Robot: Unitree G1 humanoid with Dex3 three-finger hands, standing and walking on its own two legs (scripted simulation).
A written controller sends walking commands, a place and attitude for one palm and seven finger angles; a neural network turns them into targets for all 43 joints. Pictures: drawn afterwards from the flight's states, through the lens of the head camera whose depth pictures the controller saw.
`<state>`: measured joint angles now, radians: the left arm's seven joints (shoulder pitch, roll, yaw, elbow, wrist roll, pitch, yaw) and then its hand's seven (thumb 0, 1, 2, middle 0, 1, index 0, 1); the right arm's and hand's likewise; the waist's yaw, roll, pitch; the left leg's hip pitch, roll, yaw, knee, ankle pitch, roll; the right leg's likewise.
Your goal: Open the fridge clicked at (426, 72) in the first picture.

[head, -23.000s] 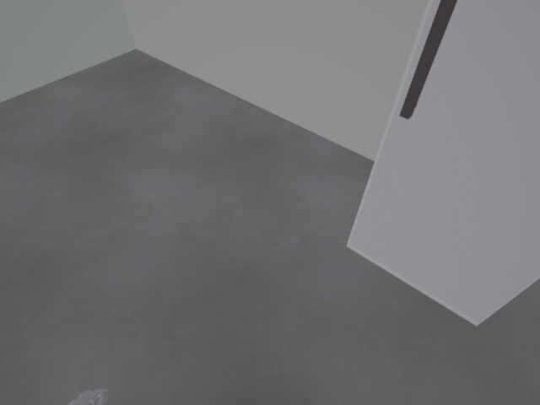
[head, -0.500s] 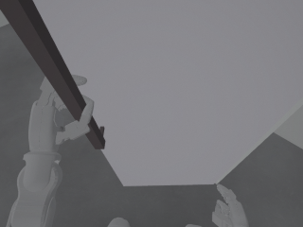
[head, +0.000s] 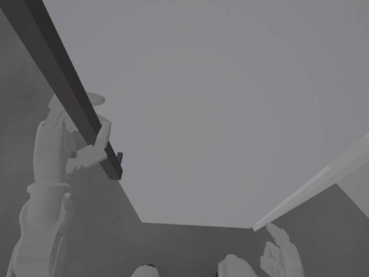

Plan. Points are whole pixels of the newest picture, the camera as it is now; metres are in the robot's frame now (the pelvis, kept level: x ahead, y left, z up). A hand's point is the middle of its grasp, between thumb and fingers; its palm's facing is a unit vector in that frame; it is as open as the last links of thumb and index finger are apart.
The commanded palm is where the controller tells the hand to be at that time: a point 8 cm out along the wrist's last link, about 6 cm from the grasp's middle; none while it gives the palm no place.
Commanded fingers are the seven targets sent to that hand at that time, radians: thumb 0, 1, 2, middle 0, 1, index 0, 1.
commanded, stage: walk backward, drawing the door open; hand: left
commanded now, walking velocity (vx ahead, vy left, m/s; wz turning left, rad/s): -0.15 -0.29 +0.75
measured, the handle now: (91, 112) +0.34 +0.18 +0.19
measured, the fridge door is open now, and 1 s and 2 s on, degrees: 60 81 80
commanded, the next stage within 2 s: stop walking and hold the door back in 0.50 s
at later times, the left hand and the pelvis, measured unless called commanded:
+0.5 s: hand (105, 229) +0.17 +0.12 +0.16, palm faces +0.50 -0.84 -0.23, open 6.7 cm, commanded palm +0.11 +0.16 +0.16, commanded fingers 0.00 0.90 0.90 -0.45 -1.40 -0.45 -1.40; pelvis -0.05 -0.15 +0.00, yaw +19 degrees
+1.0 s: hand (112, 251) +0.14 +0.11 +0.17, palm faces +0.66 -0.72 -0.21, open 5.9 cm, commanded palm +0.10 +0.14 +0.15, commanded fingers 0.00 0.90 0.90 -0.45 -1.40 -0.45 -1.40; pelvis -0.10 -0.24 -0.01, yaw +30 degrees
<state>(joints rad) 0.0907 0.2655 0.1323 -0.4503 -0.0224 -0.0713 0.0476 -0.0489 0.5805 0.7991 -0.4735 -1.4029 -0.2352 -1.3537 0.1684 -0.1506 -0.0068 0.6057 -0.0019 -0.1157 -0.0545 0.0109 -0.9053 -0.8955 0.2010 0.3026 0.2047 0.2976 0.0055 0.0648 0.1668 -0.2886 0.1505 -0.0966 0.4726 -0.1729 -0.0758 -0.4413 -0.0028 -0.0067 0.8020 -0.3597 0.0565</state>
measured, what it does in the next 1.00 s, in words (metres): steps to the right, turning left: right foot, then left foot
